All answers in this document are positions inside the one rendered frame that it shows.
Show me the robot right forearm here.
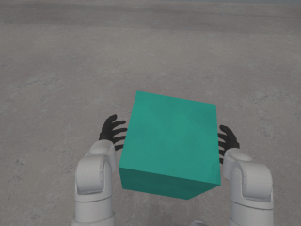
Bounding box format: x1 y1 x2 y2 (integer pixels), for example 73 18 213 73
222 148 274 226

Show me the robot left forearm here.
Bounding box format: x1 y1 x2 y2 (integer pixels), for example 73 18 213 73
71 139 118 226

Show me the robot left hand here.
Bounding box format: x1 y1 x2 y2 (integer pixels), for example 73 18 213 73
99 114 128 151

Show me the robot right hand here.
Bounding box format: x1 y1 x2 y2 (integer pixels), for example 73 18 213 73
217 124 240 164

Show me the carton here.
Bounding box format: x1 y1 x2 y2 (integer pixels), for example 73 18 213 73
119 90 221 200

